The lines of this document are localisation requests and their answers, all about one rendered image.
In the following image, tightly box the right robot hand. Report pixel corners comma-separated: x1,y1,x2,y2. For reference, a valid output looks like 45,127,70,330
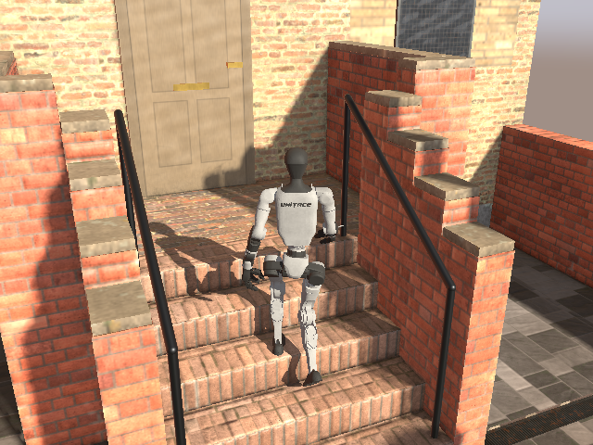
314,229,336,244

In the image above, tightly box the left robot hand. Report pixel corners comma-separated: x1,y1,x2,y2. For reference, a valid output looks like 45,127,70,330
242,268,265,291

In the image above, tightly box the left robot upper arm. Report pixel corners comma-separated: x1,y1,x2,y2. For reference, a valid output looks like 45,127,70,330
251,187,277,240

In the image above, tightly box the right robot upper arm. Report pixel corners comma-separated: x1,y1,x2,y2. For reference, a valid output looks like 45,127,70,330
316,187,336,235

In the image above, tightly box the robot right forearm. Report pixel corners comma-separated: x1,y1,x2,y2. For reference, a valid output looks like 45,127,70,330
327,222,338,238

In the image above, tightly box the robot left shin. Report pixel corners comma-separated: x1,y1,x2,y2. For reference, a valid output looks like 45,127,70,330
270,282,284,344

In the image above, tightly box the robot left foot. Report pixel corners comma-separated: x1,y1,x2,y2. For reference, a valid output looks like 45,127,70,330
272,333,285,356

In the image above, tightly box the robot left forearm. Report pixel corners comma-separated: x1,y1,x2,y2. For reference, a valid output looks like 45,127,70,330
242,225,261,270

